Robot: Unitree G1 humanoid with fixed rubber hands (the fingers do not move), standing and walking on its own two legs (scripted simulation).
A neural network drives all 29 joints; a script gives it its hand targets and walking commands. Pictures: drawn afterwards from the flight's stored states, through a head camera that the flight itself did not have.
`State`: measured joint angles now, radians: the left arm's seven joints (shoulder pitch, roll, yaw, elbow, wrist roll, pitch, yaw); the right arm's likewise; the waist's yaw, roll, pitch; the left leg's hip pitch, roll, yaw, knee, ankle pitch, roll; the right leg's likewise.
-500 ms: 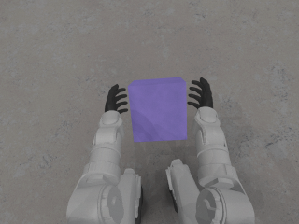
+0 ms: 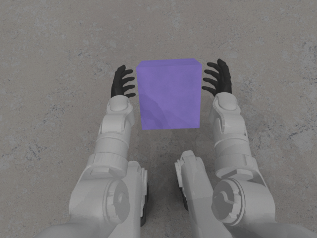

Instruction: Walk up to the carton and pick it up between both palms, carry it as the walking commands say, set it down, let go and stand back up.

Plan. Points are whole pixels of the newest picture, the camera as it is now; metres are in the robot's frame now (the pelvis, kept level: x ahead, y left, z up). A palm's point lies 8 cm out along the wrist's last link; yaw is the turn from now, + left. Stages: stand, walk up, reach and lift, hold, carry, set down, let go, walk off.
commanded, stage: set down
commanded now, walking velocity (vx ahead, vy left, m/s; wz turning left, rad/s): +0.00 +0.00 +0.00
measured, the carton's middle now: (169, 92) +0.49 -0.07 -0.19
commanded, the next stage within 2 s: none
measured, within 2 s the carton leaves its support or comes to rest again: neither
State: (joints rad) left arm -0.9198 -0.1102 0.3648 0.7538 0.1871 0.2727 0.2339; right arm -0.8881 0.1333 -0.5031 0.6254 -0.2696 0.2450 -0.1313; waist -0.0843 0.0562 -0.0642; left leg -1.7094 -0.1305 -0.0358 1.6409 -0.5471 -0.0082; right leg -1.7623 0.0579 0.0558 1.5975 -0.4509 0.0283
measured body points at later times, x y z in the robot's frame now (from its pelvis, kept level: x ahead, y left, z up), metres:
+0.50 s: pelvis -0.01 +0.00 -0.07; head +0.28 -0.03 +0.28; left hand +0.50 +0.06 -0.17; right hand +0.47 -0.19 -0.16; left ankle +0.08 +0.11 -0.51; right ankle +0.12 -0.12 -0.51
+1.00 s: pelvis -0.03 -0.01 -0.13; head +0.33 -0.05 +0.12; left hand +0.52 +0.04 -0.29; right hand +0.50 -0.21 -0.28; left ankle +0.08 +0.11 -0.51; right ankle +0.12 -0.12 -0.51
